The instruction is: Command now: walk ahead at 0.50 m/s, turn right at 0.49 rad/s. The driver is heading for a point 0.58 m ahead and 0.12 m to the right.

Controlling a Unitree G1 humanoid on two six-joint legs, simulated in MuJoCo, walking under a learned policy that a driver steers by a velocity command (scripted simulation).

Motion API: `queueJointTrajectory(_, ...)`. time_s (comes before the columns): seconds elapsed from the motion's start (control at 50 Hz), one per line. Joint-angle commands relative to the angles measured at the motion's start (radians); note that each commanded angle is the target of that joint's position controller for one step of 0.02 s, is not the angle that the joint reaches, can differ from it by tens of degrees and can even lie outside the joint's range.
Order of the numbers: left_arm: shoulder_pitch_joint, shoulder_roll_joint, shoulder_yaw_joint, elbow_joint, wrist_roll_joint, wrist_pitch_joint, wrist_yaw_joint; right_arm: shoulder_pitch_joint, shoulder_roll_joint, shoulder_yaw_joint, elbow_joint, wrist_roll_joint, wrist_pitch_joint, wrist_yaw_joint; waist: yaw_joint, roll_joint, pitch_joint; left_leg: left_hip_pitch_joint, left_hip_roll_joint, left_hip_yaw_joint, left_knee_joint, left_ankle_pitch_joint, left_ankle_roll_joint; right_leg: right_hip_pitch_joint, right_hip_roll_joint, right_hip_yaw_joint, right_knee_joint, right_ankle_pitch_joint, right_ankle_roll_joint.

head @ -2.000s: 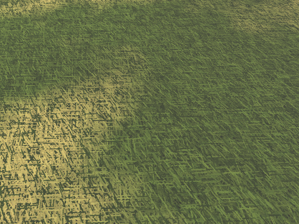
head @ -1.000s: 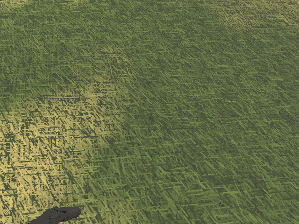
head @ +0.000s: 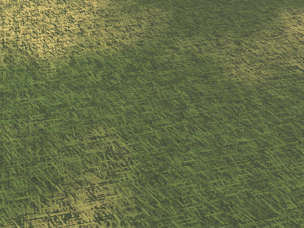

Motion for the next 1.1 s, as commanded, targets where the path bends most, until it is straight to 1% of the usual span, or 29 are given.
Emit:
queueJointTrajectory(0.02,-0.130,0.023,-0.006,-0.107,0.002,-0.013,-0.021,0.013,-0.159,-0.034,-0.040,0.010,0.003,-0.013,-0.017,0.057,0.086,0.001,0.316,-0.056,-0.067,0.388,0.104,-0.046,0.002,-0.053,-0.087,0.021,-0.014)
queueJointTrajectory(0.1,-0.164,0.041,0.002,-0.165,-0.005,-0.010,-0.048,0.011,-0.190,-0.046,-0.043,0.023,0.035,-0.018,0.010,0.087,0.066,0.107,0.347,-0.005,0.066,0.710,0.083,0.010,0.058,-0.136,-0.139,-0.128,-0.060)
queueJointTrajectory(0.16,0.063,0.134,0.053,-0.136,-0.013,-0.004,-0.047,-0.038,-0.228,-0.056,-0.069,0.030,0.057,-0.030,0.154,0.133,-0.086,0.055,0.321,0.027,0.429,1.039,0.040,0.359,0.169,-0.195,-0.170,-0.207,-0.133)
queueJointTrajectory(0.18,0.232,0.204,0.090,-0.095,-0.011,0.002,-0.029,-0.050,-0.225,-0.052,-0.084,0.028,0.054,-0.031,0.237,0.080,-0.169,-0.128,0.278,0.030,0.692,0.836,-0.003,0.646,0.153,-0.103,-0.242,-0.170,-0.180)
queueJointTrajectory(0.2,0.274,0.309,0.111,-0.082,-0.014,0.007,-0.008,0.028,-0.078,-0.011,-0.126,-0.012,0.030,-0.014,0.147,-0.187,-0.240,-0.560,0.115,-0.006,1.051,-0.095,-0.063,0.990,-0.105,0.361,-0.253,-0.182,-0.321)
queueJointTrajectory(0.22,0.285,0.292,0.096,-0.115,0.001,-0.008,-0.012,-0.004,-0.085,0.002,-0.164,0.025,-0.021,0.003,0.149,-0.155,-0.392,-0.770,-0.010,-0.255,1.249,-0.388,-0.067,1.134,-0.244,0.807,-0.444,-0.341,-0.455)
queueJointTrajectory(0.24,0.264,0.217,0.076,-0.112,0.010,-0.020,-0.013,-0.135,-0.147,-0.015,-0.193,0.065,-0.053,0.015,0.187,-0.065,-0.274,-0.878,0.057,-0.323,1.245,-0.296,-0.036,1.073,-0.210,0.677,-0.489,-0.298,-0.384)
queueJointTrajectory(0.26,0.201,0.172,0.064,-0.120,0.004,-0.030,-0.013,-0.159,-0.149,-0.013,-0.202,0.066,-0.067,0.016,0.148,-0.011,-0.171,-0.867,0.106,-0.317,1.154,-0.198,-0.017,0.930,-0.168,0.526,-0.486,-0.224,-0.338)
queueJointTrajectory(0.28,0.118,0.137,0.053,-0.139,-0.001,-0.034,-0.014,-0.152,-0.151,-0.019,-0.185,0.041,-0.065,0.007,0.095,0.053,-0.105,-0.792,0.145,-0.312,1.061,-0.142,-0.025,0.769,-0.121,0.417,-0.495,-0.124,-0.303)
queueJointTrajectory(0.3,0.069,0.109,0.043,-0.157,0.005,-0.036,-0.010,-0.134,-0.166,-0.030,-0.179,0.022,-0.054,0.004,0.059,0.046,-0.080,-0.713,0.168,-0.314,0.995,-0.105,-0.037,0.660,-0.088,0.347,-0.515,-0.042,-0.288)
queueJointTrajectory(0.36,0.069,0.138,0.046,-0.167,0.005,-0.037,0.006,-0.127,-0.135,-0.030,-0.194,0.003,-0.017,0.003,0.025,0.028,-0.051,-0.630,0.174,-0.287,0.866,-0.049,-0.086,0.508,-0.049,0.263,-0.556,0.083,-0.286)
queueJointTrajectory(0.4,0.103,0.167,0.053,-0.160,0.005,-0.037,0.021,-0.192,-0.113,-0.023,-0.220,-0.001,-0.008,0.000,0.042,0.012,-0.026,-0.645,0.159,-0.265,0.731,0.061,-0.112,0.467,-0.021,0.204,-0.566,0.113,-0.268)
queueJointTrajectory(0.48,0.175,0.148,0.043,-0.133,0.002,-0.029,0.031,-0.323,-0.072,-0.003,-0.249,0.008,-0.015,0.015,0.115,-0.036,-0.014,-0.559,0.110,-0.236,0.428,0.353,-0.106,0.445,0.034,0.124,-0.557,0.012,-0.196)
queueJointTrajectory(0.56,0.240,0.151,0.039,-0.097,0.001,-0.028,0.028,-0.407,-0.105,-0.005,-0.283,0.021,-0.027,0.034,0.150,-0.050,0.015,-0.600,0.099,-0.254,0.328,0.349,-0.066,0.575,-0.038,0.195,-0.510,-0.045,-0.190)
queueJointTrajectory(0.62,0.246,0.161,0.042,-0.084,0.007,-0.015,0.036,-0.384,-0.134,-0.013,-0.289,0.014,-0.039,0.044,0.122,-0.068,0.021,-0.603,0.086,-0.253,0.280,0.227,-0.018,0.694,-0.085,0.236,-0.426,0.112,-0.165)
queueJointTrajectory(0.66,0.203,0.156,0.036,-0.096,0.011,-0.005,0.041,-0.221,-0.169,-0.032,-0.245,-0.006,-0.049,0.041,0.031,-0.070,-0.081,-0.373,0.045,-0.207,0.222,0.312,0.030,0.704,-0.015,0.186,-0.226,0.434,-0.112)
queueJointTrajectory(0.68,0.188,0.127,0.022,-0.122,0.024,-0.006,0.042,-0.090,-0.214,-0.041,-0.224,-0.026,-0.055,0.039,-0.020,-0.020,-0.222,-0.108,0.162,-0.305,0.291,0.607,0.089,0.584,0.043,0.153,-0.020,0.324,-0.070)
queueJointTrajectory(0.7,0.329,0.066,0.002,-0.108,0.024,-0.017,0.040,0.018,-0.268,-0.052,-0.205,-0.039,-0.045,0.040,-0.008,0.217,-0.383,0.271,0.404,-0.605,0.334,0.884,0.256,0.270,0.190,0.086,0.362,-0.227,0.011)
queueJointTrajectory(0.72,0.406,0.092,0.003,-0.076,0.008,-0.022,0.033,0.066,-0.207,-0.041,-0.175,-0.006,-0.029,0.051,-0.006,0.308,-0.474,0.348,0.491,-0.823,0.265,0.821,0.323,0.135,0.237,0.151,0.520,-0.708,0.034)
queueJointTrajectory(0.74,0.330,0.169,0.022,-0.079,-0.007,-0.016,0.033,-0.002,-0.167,-0.029,-0.192,0.018,-0.018,0.052,-0.016,0.180,-0.333,0.220,0.455,-0.728,0.237,0.672,0.276,0.075,0.181,0.174,0.584,-0.669,0.041)
queueJointTrajectory(0.78,0.179,0.155,0.023,-0.115,0.008,0.007,0.041,-0.153,-0.107,-0.001,-0.209,0.008,-0.004,0.048,0.028,0.055,-0.125,-0.073,0.357,-0.522,0.176,0.655,0.213,0.079,0.096,0.082,0.476,-0.564,0.057)
queueJointTrajectory(0.8,0.180,0.137,0.026,-0.118,0.017,0.021,0.046,-0.188,-0.087,0.008,-0.206,0.002,-0.004,0.048,0.063,0.072,-0.099,-0.169,0.322,-0.467,0.147,0.651,0.192,0.143,0.056,0.067,0.387,-0.521,0.058)
queueJointTrajectory(0.84,0.224,0.072,0.012,-0.103,0.017,0.042,0.053,-0.223,-0.087,0.010,-0.188,-0.014,-0.002,0.051,0.097,0.139,-0.099,-0.288,0.262,-0.372,0.108,0.715,0.182,0.284,0.050,0.027,0.229,-0.463,0.076)
queueJointTrajectory(0.9,0.201,0.049,0.000,-0.105,0.023,0.046,0.061,-0.230,-0.128,0.000,-0.161,-0.009,0.008,0.039,0.095,0.159,-0.157,-0.291,0.253,-0.314,0.106,0.757,0.186,0.388,0.050,0.003,0.020,-0.352,0.089)
queueJointTrajectory(0.94,0.171,0.072,0.005,-0.102,0.021,0.054,0.060,-0.217,-0.142,-0.002,-0.142,-0.001,0.023,0.032,0.080,0.148,-0.172,-0.281,0.258,-0.318,0.094,0.599,0.179,0.429,0.054,-0.004,-0.061,-0.272,0.087)
queueJointTrajectory(1.02,0.111,0.078,0.011,-0.103,0.033,0.063,0.059,-0.227,-0.121,0.012,-0.120,0.010,0.047,0.029,0.083,0.125,-0.083,-0.359,0.220,-0.342,0.081,0.070,0.121,0.527,0.066,-0.024,-0.279,-0.168,0.050)
queueJointTrajectory(1.06,0.085,0.121,0.015,-0.121,0.045,0.057,0.065,-0.169,-0.080,0.029,-0.097,-0.003,0.045,0.031,0.063,0.061,-0.056,-0.399,0.160,-0.329,0.126,-0.085,0.038,0.593,-0.016,0.065,-0.358,-0.012,0.013)
queueJointTrajectory(1.08,0.060,0.183,0.029,-0.114,0.030,0.058,0.070,-0.095,-0.085,0.025,-0.087,-0.007,0.043,0.034,-0.003,-0.045,-0.050,-0.415,0.092,-0.280,0.133,-0.128,0.007,0.589,-0.030,0.077,-0.318,-0.030,-0.016)
queueJointTrajectory(1.1,0.060,0.141,0.027,-0.100,0.024,0.057,0.063,-0.118,-0.087,0.026,-0.080,-0.007,0.048,0.029,0.024,-0.063,-0.046,-0.349,0.067,-0.233,0.159,-0.099,-0.014,0.510,0.003,0.059,-0.330,-0.178,-0.016)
